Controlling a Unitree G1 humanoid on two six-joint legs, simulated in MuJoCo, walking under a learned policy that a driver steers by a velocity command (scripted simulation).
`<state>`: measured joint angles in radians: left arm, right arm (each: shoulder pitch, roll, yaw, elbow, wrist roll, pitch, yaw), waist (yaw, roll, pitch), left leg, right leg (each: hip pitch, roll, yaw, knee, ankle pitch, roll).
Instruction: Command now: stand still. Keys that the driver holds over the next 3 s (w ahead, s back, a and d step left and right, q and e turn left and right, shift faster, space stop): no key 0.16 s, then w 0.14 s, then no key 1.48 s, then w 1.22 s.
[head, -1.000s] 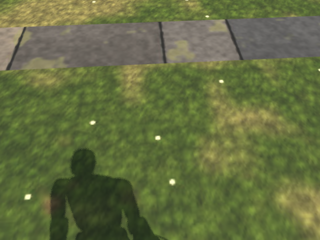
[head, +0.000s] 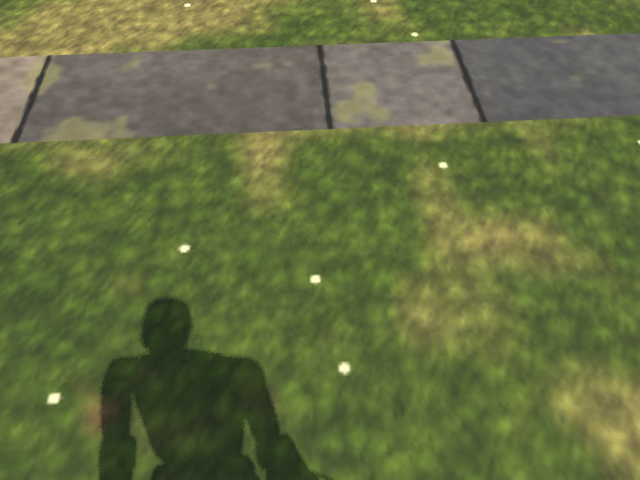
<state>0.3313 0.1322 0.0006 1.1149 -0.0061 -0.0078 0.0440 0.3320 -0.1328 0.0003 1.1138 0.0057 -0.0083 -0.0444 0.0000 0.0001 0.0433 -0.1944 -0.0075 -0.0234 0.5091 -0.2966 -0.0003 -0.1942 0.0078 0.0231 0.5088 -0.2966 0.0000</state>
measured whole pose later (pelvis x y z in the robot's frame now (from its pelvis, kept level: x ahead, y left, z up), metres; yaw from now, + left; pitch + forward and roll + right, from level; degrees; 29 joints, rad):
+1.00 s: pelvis +0.03 +0.00 +0.00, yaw +0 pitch -1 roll +0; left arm 0.29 0.15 0.02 1.10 -0.01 -0.01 0.04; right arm 0.29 -0.15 -0.02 1.10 0.01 -0.01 -0.04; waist 0.00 0.00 0.05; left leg -0.15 -0.01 -0.03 0.52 -0.35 0.00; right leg -0.15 0.01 0.03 0.52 -0.35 0.00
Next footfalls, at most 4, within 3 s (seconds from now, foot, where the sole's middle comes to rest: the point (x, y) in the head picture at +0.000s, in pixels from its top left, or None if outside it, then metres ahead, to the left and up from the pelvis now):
2.20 right None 0.12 -0.13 -0.77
2.68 left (317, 473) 0.51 0.04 -0.77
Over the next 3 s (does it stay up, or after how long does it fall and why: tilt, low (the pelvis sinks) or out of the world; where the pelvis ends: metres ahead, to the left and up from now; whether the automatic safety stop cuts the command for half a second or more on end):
stays up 0.48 -0.04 0.01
